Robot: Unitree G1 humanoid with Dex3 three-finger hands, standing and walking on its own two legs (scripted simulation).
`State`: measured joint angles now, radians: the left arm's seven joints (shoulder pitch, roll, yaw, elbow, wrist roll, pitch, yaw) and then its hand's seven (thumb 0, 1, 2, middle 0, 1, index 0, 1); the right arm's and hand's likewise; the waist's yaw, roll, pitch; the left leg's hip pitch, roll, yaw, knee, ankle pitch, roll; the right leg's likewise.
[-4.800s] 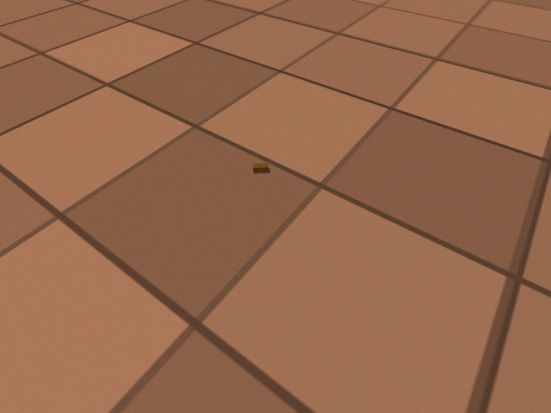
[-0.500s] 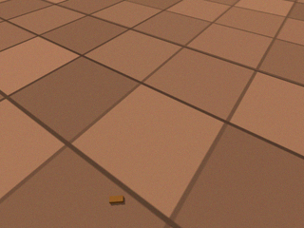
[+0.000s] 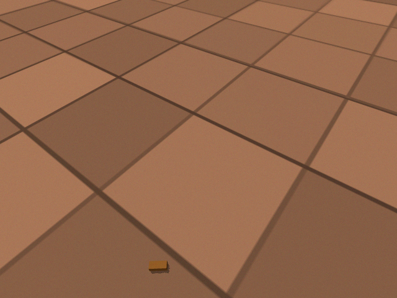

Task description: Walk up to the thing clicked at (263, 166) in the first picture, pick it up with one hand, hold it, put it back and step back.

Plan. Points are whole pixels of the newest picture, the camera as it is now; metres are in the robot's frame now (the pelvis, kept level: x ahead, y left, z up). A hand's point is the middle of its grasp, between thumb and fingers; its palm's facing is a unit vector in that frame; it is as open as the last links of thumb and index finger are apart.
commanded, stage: walk up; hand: left
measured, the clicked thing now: (158, 265) +0.43 +0.24 -0.76
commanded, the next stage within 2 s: none
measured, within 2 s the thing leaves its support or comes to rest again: neither
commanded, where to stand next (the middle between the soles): +0.05 +0.01 m, yaw -1 degrees
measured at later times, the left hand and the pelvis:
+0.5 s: hand out of the picture +0.10 +0.25 -0.15, palm faces +0.02 -0.94 -0.34, open 7.4 cm; pelvis +0.00 +0.00 +0.00, yaw +0 degrees
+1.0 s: hand out of the picture +0.00 +0.32 -0.18, palm faces -0.05 -0.94 -0.33, open 7.4 cm; pelvis -0.07 +0.05 -0.01, yaw -1 degrees
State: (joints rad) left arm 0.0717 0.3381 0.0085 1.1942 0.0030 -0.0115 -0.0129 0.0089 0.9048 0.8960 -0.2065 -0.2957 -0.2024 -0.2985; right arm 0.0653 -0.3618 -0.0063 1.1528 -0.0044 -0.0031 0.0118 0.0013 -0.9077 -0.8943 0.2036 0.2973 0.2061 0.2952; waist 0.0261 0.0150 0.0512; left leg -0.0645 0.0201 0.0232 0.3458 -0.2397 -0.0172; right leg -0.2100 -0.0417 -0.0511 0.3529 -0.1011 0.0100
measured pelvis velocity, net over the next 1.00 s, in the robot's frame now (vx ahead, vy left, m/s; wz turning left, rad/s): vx -0.07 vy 0.05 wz -0.01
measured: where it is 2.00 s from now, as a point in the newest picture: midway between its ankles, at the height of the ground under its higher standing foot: outside the picture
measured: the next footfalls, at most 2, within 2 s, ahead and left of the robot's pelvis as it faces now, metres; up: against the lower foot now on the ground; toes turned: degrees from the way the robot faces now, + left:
right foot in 1.24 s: -0.02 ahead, -0.11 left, +0.00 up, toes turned -2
left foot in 1.60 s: +0.02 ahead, +0.12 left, +0.00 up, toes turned -2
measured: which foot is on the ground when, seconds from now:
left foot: down 0.00-1.00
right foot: down 0.00-0.78, up 0.80-1.00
